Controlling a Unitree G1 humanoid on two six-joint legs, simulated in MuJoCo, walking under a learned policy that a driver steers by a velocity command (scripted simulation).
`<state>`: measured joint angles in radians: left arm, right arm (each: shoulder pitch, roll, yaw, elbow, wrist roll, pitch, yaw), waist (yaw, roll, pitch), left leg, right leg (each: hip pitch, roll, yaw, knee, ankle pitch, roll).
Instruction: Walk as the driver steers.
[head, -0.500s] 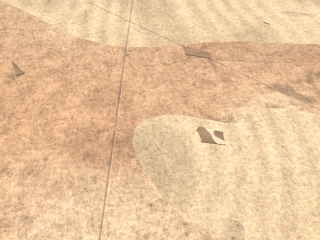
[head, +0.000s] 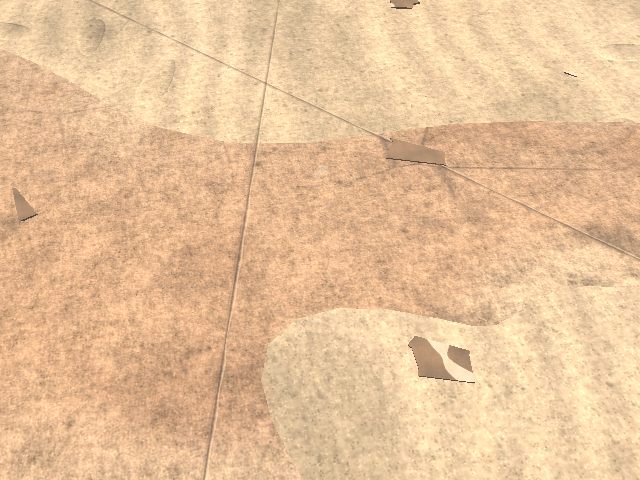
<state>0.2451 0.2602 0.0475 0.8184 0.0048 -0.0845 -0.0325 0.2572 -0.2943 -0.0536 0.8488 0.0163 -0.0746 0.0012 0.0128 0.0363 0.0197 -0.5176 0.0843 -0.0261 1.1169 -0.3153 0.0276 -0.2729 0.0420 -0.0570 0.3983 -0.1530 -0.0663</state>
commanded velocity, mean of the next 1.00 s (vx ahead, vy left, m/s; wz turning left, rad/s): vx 0.50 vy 0.00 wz -0.36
